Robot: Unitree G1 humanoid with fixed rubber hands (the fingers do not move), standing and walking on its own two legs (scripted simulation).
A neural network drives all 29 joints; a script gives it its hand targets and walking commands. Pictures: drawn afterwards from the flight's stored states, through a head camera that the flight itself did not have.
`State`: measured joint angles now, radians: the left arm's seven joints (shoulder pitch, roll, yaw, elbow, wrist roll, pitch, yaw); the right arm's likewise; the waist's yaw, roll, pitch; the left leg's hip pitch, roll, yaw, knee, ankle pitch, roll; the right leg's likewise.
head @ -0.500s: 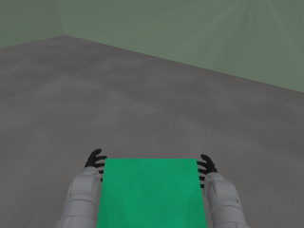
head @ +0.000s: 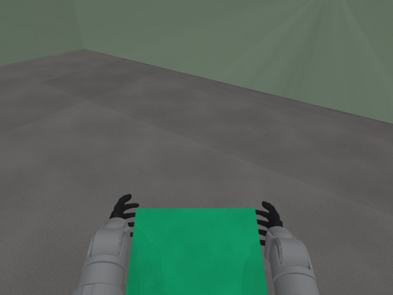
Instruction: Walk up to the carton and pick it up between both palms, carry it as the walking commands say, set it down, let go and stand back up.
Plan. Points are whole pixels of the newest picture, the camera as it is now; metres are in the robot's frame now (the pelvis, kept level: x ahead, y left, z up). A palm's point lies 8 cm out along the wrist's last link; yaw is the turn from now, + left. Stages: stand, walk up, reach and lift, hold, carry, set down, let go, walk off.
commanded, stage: hold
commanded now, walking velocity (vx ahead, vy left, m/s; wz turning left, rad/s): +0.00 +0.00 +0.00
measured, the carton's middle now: (195, 264) +0.26 +0.00 -0.06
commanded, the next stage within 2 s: carry in 0.08 s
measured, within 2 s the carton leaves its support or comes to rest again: neither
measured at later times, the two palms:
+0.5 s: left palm (109, 226) +0.25 +0.17 +0.08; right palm (282, 232) +0.24 -0.16 +0.09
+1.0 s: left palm (113, 227) +0.24 +0.16 +0.08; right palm (287, 234) +0.24 -0.16 +0.09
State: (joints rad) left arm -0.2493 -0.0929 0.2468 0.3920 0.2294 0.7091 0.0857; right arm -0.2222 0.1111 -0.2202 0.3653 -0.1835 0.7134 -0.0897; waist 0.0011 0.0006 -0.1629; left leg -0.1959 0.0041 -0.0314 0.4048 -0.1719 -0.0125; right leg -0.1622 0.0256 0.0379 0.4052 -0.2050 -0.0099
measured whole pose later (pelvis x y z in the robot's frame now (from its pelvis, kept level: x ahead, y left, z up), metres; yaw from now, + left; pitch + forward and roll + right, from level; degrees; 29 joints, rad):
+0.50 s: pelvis -0.03 +0.01 -0.02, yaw +0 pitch -3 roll -1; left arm -0.26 -0.12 0.17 -0.10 0.14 1.09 0.17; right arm -0.26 0.15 -0.22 -0.14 -0.17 1.10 -0.12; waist 0.00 0.00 -0.08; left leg -0.32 0.00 -0.03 0.60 -0.22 0.00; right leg -0.28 0.03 0.03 0.58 -0.25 -0.01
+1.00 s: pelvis -0.02 +0.01 -0.02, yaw +0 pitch -2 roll -1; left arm -0.22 -0.14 0.13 -0.24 0.14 1.27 0.21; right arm -0.21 0.14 -0.22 -0.30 -0.14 1.28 -0.14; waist 0.00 0.00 -0.09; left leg -0.33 0.00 -0.03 0.60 -0.25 0.00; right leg -0.28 0.03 0.03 0.58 -0.27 -0.01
